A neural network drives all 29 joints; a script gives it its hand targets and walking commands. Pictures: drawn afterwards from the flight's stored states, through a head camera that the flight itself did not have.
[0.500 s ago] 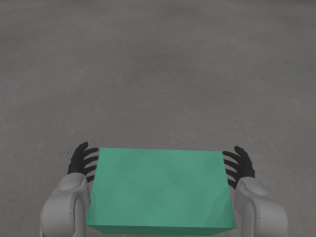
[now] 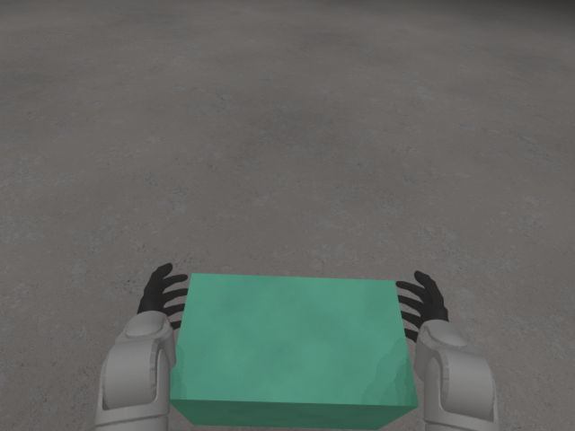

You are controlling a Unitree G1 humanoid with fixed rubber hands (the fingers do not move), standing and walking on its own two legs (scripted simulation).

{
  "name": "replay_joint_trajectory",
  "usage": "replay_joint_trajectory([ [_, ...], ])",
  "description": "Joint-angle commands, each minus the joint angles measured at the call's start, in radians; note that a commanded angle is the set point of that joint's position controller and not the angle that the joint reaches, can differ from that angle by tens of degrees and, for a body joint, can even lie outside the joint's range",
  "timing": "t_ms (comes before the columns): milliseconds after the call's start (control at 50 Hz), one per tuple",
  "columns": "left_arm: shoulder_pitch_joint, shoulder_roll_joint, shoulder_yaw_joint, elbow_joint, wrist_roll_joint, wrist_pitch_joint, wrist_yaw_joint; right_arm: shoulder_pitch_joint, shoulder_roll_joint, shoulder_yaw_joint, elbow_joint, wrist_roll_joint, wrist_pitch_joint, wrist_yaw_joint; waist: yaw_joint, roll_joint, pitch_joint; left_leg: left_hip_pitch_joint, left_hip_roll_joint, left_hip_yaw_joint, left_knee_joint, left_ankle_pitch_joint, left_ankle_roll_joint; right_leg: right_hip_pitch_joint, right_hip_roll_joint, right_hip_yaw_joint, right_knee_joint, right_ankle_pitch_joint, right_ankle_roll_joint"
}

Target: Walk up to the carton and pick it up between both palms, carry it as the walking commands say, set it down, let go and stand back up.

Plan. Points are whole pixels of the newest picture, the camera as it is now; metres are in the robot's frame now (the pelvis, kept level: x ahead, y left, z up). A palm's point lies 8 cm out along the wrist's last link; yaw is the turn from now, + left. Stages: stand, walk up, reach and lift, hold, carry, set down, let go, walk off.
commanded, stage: carry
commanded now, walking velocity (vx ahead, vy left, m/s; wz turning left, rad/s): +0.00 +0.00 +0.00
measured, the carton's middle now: (289, 355) +0.27 +0.00 -0.02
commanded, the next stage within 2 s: none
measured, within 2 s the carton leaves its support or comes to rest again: neither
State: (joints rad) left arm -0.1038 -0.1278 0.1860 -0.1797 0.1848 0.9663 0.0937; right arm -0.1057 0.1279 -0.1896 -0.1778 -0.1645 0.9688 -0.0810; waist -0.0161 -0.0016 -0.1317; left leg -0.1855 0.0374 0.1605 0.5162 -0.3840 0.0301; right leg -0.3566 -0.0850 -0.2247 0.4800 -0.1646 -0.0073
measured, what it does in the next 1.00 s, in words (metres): steps on the spot: right foot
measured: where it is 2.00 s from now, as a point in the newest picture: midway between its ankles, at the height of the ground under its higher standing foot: outside the picture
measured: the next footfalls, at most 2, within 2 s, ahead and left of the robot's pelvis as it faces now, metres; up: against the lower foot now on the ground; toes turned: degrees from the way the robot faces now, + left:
right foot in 0.90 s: +0.08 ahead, -0.19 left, +0.00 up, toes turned -19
left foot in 1.24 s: +0.03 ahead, -0.04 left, +0.00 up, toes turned -7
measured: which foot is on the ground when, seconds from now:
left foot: down 0.00-0.90, up 0.92-1.00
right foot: down 0.00-0.62, up 0.64-0.88, down 0.90-1.00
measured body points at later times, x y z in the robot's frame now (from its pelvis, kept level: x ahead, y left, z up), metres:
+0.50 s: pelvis +0.00 +0.01 +0.00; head -0.02 +0.02 +0.45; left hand +0.28 +0.19 +0.05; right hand +0.27 -0.18 +0.05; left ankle -0.07 +0.08 -0.73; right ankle +0.05 -0.12 -0.73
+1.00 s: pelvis -0.01 -0.10 -0.03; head +0.01 -0.10 +0.42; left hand +0.28 +0.04 +0.06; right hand +0.22 -0.32 +0.06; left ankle -0.06 +0.05 -0.66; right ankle +0.04 -0.18 -0.74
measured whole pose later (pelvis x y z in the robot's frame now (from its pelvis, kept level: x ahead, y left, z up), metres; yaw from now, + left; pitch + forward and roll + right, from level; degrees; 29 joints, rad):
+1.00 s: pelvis -0.01 -0.10 -0.03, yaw -10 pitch +2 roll -2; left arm -0.07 -0.13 0.14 -0.53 0.10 1.22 0.15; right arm -0.06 0.13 -0.18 -0.56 -0.09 1.23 -0.12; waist 0.01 0.03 -0.01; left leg -0.48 0.19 0.07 1.24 -0.66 -0.06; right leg -0.47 0.02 -0.19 0.70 -0.29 -0.10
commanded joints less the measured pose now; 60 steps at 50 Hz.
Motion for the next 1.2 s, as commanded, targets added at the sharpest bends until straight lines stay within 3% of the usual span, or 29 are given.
replay_joint_trajectory([
  [0,-0.419,-0.704,-0.601,0.025,-0.281,-0.047,-0.226,-0.41,0.69,0.585,0.016,0.279,-0.045,0.227,-0.001,0.023,-0.118,-0.062,0.131,-0.112,-0.113,0.312,-0.018,0.157,-0.079,0.119,-0.033,0.11,0.009],
  [100,-0.427,-0.713,-0.611,0.016,-0.287,-0.102,-0.232,-0.413,0.694,0.59,0.006,0.285,-0.097,0.233,0.002,0.03,-0.13,-0.038,0.132,-0.105,-0.104,0.371,-0.014,0.158,-0.078,0.117,-0.022,0.123,0.011],
  [240,-0.38,-0.681,-0.609,0.0,-0.29,-0.108,-0.222,-0.375,0.659,0.597,-0.017,0.289,-0.104,0.222,0.003,0.028,-0.156,-0.006,0.136,-0.095,-0.073,0.481,-0.01,0.163,-0.08,0.112,0.003,0.195,0.009],
  [500,-0.376,-0.661,-0.595,0.018,-0.289,-0.121,-0.22,-0.371,0.633,0.578,0.002,0.277,-0.117,0.218,0.007,0.024,-0.141,-0.014,0.135,-0.091,-0.076,0.451,-0.009,0.166,-0.076,0.115,0.005,0.2,0.003],
  [520,-0.402,-0.701,-0.643,-0.094,-0.335,-0.112,-0.212,-0.397,0.674,0.622,-0.111,0.321,-0.108,0.21,0.008,0.019,-0.138,0.0,0.146,-0.086,-0.077,0.465,-0.015,0.15,-0.068,0.11,0.011,0.196,0.003],
  [540,-0.427,-0.79,-0.752,-0.314,-0.427,-0.069,-0.194,-0.423,0.768,0.731,-0.335,0.411,-0.067,0.191,0.007,0.02,-0.138,0.014,0.165,-0.085,-0.077,0.504,-0.022,0.133,-0.061,0.098,0.021,0.184,0.007],
  [560,-0.38,-0.833,-0.83,-0.421,-0.465,0.004,-0.177,-0.375,0.815,0.809,-0.439,0.445,0.002,0.176,0.002,0.038,-0.143,0.047,0.199,-0.092,-0.058,0.594,-0.021,0.078,-0.049,0.077,0.068,0.187,0.015],
  [580,-0.284,-0.754,-0.798,-0.349,-0.431,0.069,-0.164,-0.266,0.744,0.767,-0.353,0.403,0.062,0.165,-0.007,0.072,-0.151,0.104,0.237,-0.103,-0.027,0.74,-0.007,0.002,-0.033,0.056,0.129,0.181,0.021],
  [600,-0.243,-0.703,-0.789,-0.354,-0.426,0.115,-0.157,-0.205,0.698,0.745,-0.342,0.386,0.105,0.156,-0.011,0.112,-0.14,0.157,0.279,-0.123,-0.006,0.892,0.018,-0.08,-0.01,0.036,0.196,0.085,0.026],
  [620,-0.235,-0.676,-0.788,-0.368,-0.427,0.153,-0.156,-0.175,0.672,0.731,-0.342,0.374,0.14,0.151,-0.016,0.159,-0.102,0.204,0.325,-0.166,-0.01,1.006,0.058,-0.19,0.021,0.028,0.28,-0.123,0.031],
  [640,-0.242,-0.669,-0.788,-0.384,-0.429,0.181,-0.158,-0.177,0.663,0.729,-0.355,0.372,0.167,0.15,-0.019,0.175,-0.057,0.225,0.375,-0.199,-0.028,1.053,0.099,-0.277,0.03,0.044,0.379,-0.247,0.024],
  [680,-0.299,-0.688,-0.797,-0.431,-0.442,0.216,-0.165,-0.242,0.675,0.748,-0.414,0.383,0.2,0.151,-0.015,0.146,0.016,0.202,0.435,-0.213,-0.078,0.955,0.141,-0.366,0.011,0.114,0.517,-0.296,0.011],
  [720,-0.324,-0.711,-0.803,-0.465,-0.453,0.235,-0.166,-0.292,0.698,0.762,-0.461,0.4,0.219,0.154,0.0,0.128,0.014,0.183,0.433,-0.158,-0.064,0.83,0.111,-0.361,-0.023,0.149,0.519,-0.269,0.008],
  [760,-0.32,-0.715,-0.799,-0.473,-0.451,0.25,-0.162,-0.298,0.708,0.763,-0.47,0.41,0.234,0.156,0.007,0.147,-0.012,0.147,0.407,-0.084,-0.014,0.796,0.068,-0.289,-0.009,0.111,0.463,-0.227,0.009],
  [820,-0.301,-0.711,-0.791,-0.47,-0.449,0.272,-0.156,-0.281,0.708,0.757,-0.472,0.415,0.252,0.156,0.016,0.211,-0.058,0.08,0.383,0.003,0.072,0.873,0.008,-0.118,0.042,0.028,0.326,-0.21,0.003],
  [860,-0.28,-0.715,-0.788,-0.45,-0.454,0.284,-0.155,-0.283,0.704,0.754,-0.478,0.418,0.264,0.156,0.043,0.186,-0.123,0.032,0.331,0.078,0.275,0.895,-0.033,0.077,0.106,-0.044,0.122,-0.113,-0.003],
  [880,-0.28,-0.718,-0.79,-0.444,-0.456,0.288,-0.155,-0.287,0.695,0.75,-0.476,0.422,0.27,0.156,0.067,0.108,-0.167,-0.087,0.276,0.09,0.467,0.684,-0.058,0.251,0.103,0.004,-0.01,0.039,-0.034],
  [900,-0.294,-0.701,-0.787,-0.431,-0.456,0.293,-0.154,-0.287,0.698,0.763,-0.472,0.42,0.28,0.157,0.039,-0.135,-0.164,-0.357,0.159,0.066,0.69,-0.117,-0.084,0.397,-0.113,0.325,-0.016,0.647,-0.121],
  [920,-0.282,-0.674,-0.766,-0.409,-0.455,0.3,-0.157,-0.289,0.698,0.785,-0.455,0.427,0.294,0.154,0.014,-0.29,-0.175,-0.462,0.073,-0.051,0.888,-0.426,-0.098,0.335,-0.291,0.586,-0.031,1.042,-0.251],
  [940,-0.283,-0.696,-0.768,-0.406,-0.459,0.297,-0.162,-0.272,0.715,0.771,-0.431,0.422,0.294,0.157,0.016,-0.193,-0.198,-0.452,0.094,-0.11,0.91,-0.409,-0.097,0.301,-0.296,0.531,-0.035,0.893,-0.291],
  [960,-0.298,-0.738,-0.783,-0.405,-0.462,0.293,-0.168,-0.288,0.762,0.776,-0.416,0.428,0.29,0.166,0.021,-0.122,-0.185,-0.442,0.11,-0.114,0.866,-0.332,-0.091,0.23,-0.252,0.447,-0.048,0.673,-0.274],
  [980,-0.328,-0.791,-0.801,-0.426,-0.476,0.28,-0.174,-0.313,0.826,0.798,-0.431,0.448,0.278,0.173,0.021,-0.084,-0.165,-0.412,0.122,-0.113,0.793,-0.252,-0.089,0.166,-0.189,0.376,-0.055,0.523,-0.247],
  [1020,-0.344,-0.849,-0.802,-0.438,-0.472,0.252,-0.181,-0.329,0.886,0.809,-0.453,0.468,0.249,0.177,0.019,-0.09,-0.171,-0.348,0.116,-0.09,0.642,-0.177,-0.078,0.145,-0.128,0.317,-0.057,0.376,-0.211],
  [1060,-0.317,-0.839,-0.796,-0.437,-0.452,0.24,-0.186,-0.325,0.874,0.805,-0.455,0.463,0.234,0.178,0.023,-0.098,-0.191,-0.285,0.073,-0.066,0.527,-0.162,-0.069,0.123,-0.123,0.352,-0.114,0.226,-0.208],
  [1120,-0.289,-0.807,-0.799,-0.454,-0.437,0.237,-0.185,-0.292,0.852,0.801,-0.444,0.455,0.232,0.179,0.025,-0.089,-0.204,-0.247,0.037,-0.06,0.387,-0.153,-0.063,0.13,-0.135,0.427,-0.159,0.153,-0.213],
  [1160,-0.28,-0.787,-0.799,-0.463,-0.43,0.243,-0.182,-0.272,0.84,0.795,-0.435,0.452,0.238,0.178,0.025,-0.087,-0.202,-0.185,0.025,-0.054,0.288,-0.142,-0.055,0.109,-0.127,0.445,-0.187,0.127,-0.187],
  [1180,-0.278,-0.778,-0.797,-0.466,-0.427,0.248,-0.18,-0.263,0.832,0.79,-0.43,0.449,0.242,0.178,0.024,-0.097,-0.196,-0.126,0.026,-0.046,0.211,-0.129,-0.05,0.074,-0.11,0.436,-0.205,0.111,-0.155],
])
